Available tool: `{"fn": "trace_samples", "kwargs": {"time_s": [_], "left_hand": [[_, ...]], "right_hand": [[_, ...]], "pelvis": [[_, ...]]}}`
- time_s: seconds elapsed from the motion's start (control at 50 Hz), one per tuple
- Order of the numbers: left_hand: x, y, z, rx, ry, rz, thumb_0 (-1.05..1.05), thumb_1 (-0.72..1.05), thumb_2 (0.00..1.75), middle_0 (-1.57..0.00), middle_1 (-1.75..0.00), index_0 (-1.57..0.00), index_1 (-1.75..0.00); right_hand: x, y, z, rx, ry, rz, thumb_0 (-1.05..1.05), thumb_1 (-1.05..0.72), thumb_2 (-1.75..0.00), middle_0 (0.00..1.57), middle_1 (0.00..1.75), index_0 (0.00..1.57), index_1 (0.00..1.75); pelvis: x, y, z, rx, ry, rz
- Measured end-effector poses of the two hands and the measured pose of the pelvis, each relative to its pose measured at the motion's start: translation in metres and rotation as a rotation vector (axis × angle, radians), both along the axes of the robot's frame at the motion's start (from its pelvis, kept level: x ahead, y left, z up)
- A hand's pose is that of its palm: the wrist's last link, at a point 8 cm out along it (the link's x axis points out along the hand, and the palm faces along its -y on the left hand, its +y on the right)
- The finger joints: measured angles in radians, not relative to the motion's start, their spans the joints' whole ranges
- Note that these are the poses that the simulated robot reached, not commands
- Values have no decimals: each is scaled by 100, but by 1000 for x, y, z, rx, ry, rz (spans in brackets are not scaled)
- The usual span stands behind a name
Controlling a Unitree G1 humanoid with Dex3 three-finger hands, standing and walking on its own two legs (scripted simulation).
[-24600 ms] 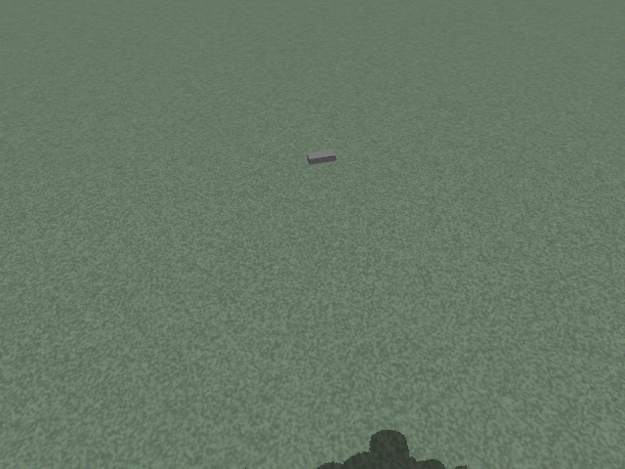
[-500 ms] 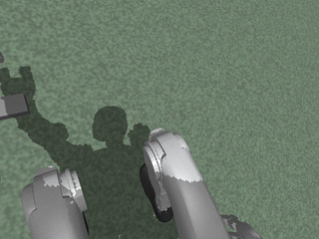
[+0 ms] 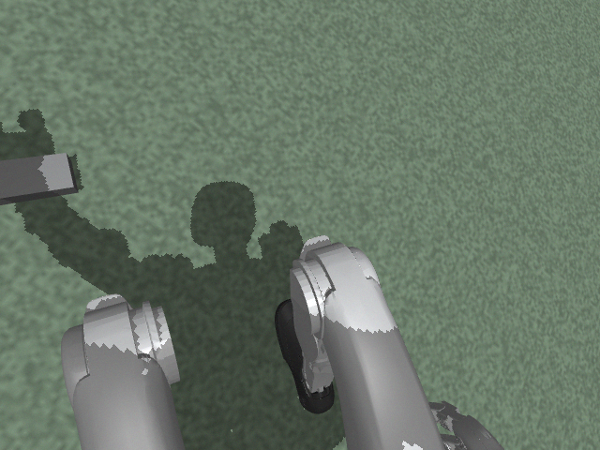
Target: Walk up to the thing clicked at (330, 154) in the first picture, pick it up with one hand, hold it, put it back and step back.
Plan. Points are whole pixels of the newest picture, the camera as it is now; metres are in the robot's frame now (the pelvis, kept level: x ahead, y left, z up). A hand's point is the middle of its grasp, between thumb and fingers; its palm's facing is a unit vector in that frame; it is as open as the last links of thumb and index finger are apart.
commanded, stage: close in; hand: left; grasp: from above
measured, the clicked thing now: (19, 180) +0.51 +0.28 -0.30
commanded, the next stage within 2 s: rest palm in 0.14 s
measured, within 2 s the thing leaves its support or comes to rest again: neither
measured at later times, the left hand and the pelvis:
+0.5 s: hand out of the picture +0.49 +0.28 -0.22, palm faces -0.46 -0.07 -0.89, open 14.2 cm; pelvis +0.00 +0.01 -0.01, yaw -2 degrees
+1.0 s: hand (2, 181) +0.49 +0.28 -0.25, palm faces -0.45 -0.10 -0.89, open 14.2 cm; pelvis +0.00 +0.01 -0.01, yaw -4 degrees
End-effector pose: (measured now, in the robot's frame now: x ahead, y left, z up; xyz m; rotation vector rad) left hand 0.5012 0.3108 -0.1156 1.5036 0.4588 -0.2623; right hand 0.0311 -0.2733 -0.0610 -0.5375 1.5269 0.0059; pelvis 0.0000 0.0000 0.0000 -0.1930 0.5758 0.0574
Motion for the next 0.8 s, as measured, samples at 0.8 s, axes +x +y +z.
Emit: {"fn": "trace_samples", "kwargs": {"time_s": [0.8], "left_hand": [[8,-29,-77,-34,-8,5,0,-54,103,-9,-96,-7,-98]], "right_hand": [[-35,27,17,27,52,33,0,-90,-90,21,30,20,30]], "pelvis": [[4,8,-14,-51,-45,-36]]}}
